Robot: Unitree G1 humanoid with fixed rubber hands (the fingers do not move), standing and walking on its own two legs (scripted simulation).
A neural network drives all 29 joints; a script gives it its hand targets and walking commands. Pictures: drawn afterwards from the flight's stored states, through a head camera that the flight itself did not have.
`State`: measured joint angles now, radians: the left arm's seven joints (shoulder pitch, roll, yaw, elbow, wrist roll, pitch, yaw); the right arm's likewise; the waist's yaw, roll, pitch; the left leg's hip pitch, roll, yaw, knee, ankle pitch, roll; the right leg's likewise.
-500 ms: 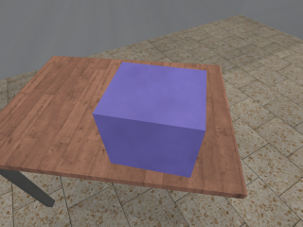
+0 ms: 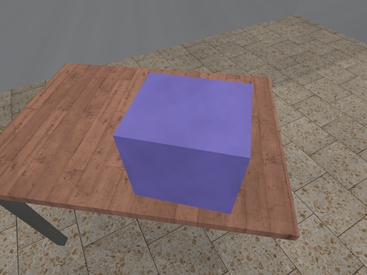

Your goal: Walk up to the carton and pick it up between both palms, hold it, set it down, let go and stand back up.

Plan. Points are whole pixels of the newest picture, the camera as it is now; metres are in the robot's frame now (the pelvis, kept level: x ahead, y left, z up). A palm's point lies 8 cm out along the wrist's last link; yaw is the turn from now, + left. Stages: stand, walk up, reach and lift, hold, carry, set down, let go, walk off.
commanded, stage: stand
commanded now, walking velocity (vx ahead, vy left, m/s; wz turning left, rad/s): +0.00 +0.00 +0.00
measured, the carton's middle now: (190, 142) +0.45 +0.01 +0.01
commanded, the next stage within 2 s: walk up in 1.86 s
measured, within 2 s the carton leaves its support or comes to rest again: neither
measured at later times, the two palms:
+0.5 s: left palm out of the picture +0.04 +0.25 -0.12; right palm out of the picture +0.05 -0.24 -0.12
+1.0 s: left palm out of the picture +0.03 +0.25 -0.13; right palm out of the picture +0.04 -0.24 -0.13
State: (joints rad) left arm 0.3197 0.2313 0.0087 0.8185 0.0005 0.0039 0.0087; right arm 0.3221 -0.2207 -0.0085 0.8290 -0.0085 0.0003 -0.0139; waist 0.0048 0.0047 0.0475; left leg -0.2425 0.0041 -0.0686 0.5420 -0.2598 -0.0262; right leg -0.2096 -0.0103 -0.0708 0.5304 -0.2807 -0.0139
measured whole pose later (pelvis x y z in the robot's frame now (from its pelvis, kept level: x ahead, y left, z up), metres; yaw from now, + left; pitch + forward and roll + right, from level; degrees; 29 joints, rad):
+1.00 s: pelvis +0.01 +0.00 +0.00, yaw +0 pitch -2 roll +0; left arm 0.32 0.21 0.01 0.94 0.00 0.00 0.02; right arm 0.30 -0.21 0.00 0.95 0.00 0.00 -0.03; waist 0.01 0.01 0.04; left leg -0.21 0.00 -0.07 0.49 -0.24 -0.02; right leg -0.17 -0.01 -0.07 0.47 -0.26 -0.01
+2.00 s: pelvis +0.02 +0.00 +0.01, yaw +0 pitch -2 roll +0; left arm 0.33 0.18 0.00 1.01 0.00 0.00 0.04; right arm 0.30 -0.18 0.00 1.03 0.00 -0.01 -0.04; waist 0.00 0.01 0.03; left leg -0.18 0.00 -0.07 0.46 -0.24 -0.03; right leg -0.14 -0.01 -0.07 0.44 -0.26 -0.01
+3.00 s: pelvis -0.04 +0.10 +0.00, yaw -11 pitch -3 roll +1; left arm 0.30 0.22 0.03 0.87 0.00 0.01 0.00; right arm 0.35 -0.25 -0.01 0.85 -0.01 0.00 0.00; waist -0.01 0.00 0.05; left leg -0.20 0.04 0.16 0.54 -0.29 0.02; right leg -0.21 0.00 0.04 0.57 -0.31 0.01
